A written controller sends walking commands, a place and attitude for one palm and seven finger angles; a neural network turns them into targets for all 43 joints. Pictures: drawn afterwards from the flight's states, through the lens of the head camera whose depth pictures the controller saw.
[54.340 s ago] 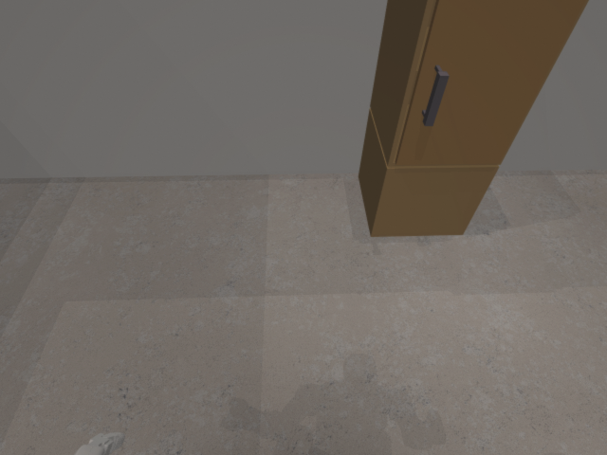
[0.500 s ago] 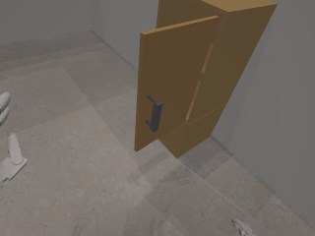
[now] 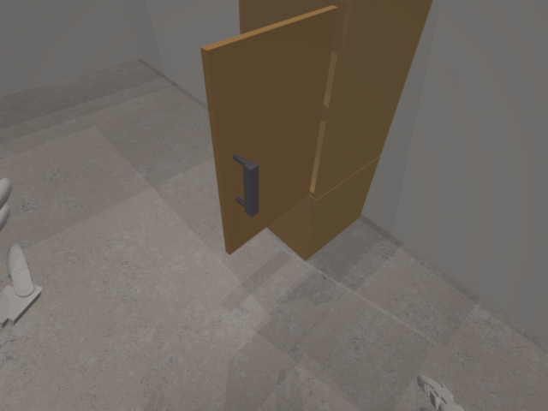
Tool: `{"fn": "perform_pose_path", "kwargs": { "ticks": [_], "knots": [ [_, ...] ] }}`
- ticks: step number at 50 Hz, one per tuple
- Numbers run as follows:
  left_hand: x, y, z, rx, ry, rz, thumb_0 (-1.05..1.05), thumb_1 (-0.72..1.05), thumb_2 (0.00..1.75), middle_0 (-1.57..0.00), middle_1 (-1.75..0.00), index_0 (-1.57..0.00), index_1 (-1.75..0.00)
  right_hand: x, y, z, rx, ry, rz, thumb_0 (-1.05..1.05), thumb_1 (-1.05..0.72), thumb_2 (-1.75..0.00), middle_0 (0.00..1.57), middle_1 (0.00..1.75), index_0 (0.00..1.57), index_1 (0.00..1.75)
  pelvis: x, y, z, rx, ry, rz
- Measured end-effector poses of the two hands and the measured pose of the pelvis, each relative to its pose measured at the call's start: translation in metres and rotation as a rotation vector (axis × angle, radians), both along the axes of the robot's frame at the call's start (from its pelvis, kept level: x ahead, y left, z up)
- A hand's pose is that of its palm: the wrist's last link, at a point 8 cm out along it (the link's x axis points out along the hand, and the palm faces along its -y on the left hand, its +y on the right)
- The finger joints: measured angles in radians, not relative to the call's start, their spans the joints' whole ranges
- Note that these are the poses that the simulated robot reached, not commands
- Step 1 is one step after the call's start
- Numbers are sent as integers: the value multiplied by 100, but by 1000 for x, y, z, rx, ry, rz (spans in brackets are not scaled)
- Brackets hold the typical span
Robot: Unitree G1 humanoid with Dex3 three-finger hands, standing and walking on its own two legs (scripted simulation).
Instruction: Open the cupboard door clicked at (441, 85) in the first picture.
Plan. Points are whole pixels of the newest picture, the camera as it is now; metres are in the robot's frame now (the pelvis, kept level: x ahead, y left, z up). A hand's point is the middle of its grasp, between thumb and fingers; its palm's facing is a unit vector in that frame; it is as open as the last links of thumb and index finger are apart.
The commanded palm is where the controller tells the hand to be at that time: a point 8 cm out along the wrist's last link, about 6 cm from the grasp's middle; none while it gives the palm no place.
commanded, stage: stop stepping back and stand still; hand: left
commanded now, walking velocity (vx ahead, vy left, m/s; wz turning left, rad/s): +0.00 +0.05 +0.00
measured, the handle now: (244, 185) +0.61 +0.10 -0.07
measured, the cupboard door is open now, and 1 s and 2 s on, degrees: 93 93 93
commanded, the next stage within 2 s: let the arm hang, fingers relaxed in 0.02 s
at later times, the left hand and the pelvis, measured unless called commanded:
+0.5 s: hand out of the picture +0.02 +0.19 -0.17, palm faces +0.07 -0.98 -0.19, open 6.9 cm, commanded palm none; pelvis +0.00 +0.01 +0.00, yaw +3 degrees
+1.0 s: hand out of the picture +0.00 +0.20 -0.17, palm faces +0.04 -0.98 -0.20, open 7.4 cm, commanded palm none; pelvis +0.00 +0.02 +0.01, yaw +1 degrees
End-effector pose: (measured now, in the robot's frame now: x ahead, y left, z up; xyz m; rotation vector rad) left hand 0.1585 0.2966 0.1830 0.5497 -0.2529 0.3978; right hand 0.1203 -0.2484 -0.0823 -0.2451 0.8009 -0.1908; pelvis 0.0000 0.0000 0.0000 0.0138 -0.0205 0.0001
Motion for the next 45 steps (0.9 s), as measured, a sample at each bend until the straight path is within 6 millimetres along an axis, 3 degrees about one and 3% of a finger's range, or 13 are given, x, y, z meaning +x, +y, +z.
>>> {"fn": "perform_pose_path", "kwargs": {
  "ticks": [7, 8, 10, 13, 15, 17, 20, 23, 28, 33, 38, 45],
  "knots": [
    [9, 5, -12, -3, 23, -23, 1, 89, 90, -21, -30, -21, -30, 18, -8, 6, -42, -39, 7, 2, -90, -90, 20, 30, 20, 30, 7, 6, -3, -17, -5, 5],
    [17, 8, -29, -15, 102, -27, 1, 89, 90, -21, -30, -21, -30, 22, -8, 1, -28, -26, 34, 2, -90, -90, 20, 30, 20, 30, 6, 8, -4, -15, 6, 13],
    [29, 16, -82, -101, 331, 0, 0, 89, 90, -21, -30, -21, -30, 28, -6, -13, -6, 19, 70, 1, -90, -90, 20, 30, 20, 30, 4, 12, -7, -9, 22, 25],
    [19, 10, -178, -269, 717, 58, 0, 90, 90, -20, -30, -20, -30, 27, 1, -29, 32, 86, 79, 1, -90, -90, 20, 30, 20, 30, 2, 14, -8, -8, 23, 34],
    [-4, -6, -233, -367, 943, 71, 1, 90, 90, -20, -30, -20, -30, 20, 8, -35, 51, 131, 75, 1, -90, -90, 20, 30, 20, 30, 2, 14, -8, -7, 14, 38],
    [-35, -28, -277, -457, 1135, 75, 1, 91, 90, -20, -30, -20, -30, 8, 15, -38, 62, 189, 65, 1, -90, -90, 20, 30, 20, 30, 2, 13, -7, -5, 1, 38],
    [-87, -61, -316, -586, 1354, 90, 1, 91, 90, -20, -30, -20, -30, -19, 25, -43, 72, 301, 49, 1, -90, -90, 20, 30, 20, 30, 2, 13, -4, -6, -10, 36],
    [-125, -57, -325, -646, 1421, 195, -1, 100, 90, -21, -30, -21, -30, -49, 34, -48, 81, 432, 45, 1, -90, -90, 20, 30, 20, 30, 1, 11, 1, -16, -8, 43],
    [-181, -48, -323, -660, 1569, 281, -1, 98, 90, -21, -30, -21, -30, -89, 33, -52, 79, 570, -7, 1, -93, -90, 20, 30, 20, 30, 1, 14, 6, -23, -8, 42],
    [-213, -43, -317, -656, 1662, 337, 0, 94, 90, -20, -30, -20, -30, -117, 37, -55, 94, 640, -39, 1, -92, -90, 20, 30, 20, 30, 1, 18, 8, -21, -12, 36],
    [-217, -42, -314, -650, 1672, 344, 0, 92, 90, -20, -30, -20, -30, -133, 45, -58, 118, 668, -52, 1, -91, -90, 20, 30, 20, 30, 0, 21, 8, -18, -15, 31],
    [-188, -45, -317, -638, 1606, 291, 1, 91, 90, -20, -30, -20, -30, -135, 56, -61, 151, 651, -63, 1, -91, -90, 20, 30, 20, 30, 0, 22, 8, -14, -18, 24]
  ]
}}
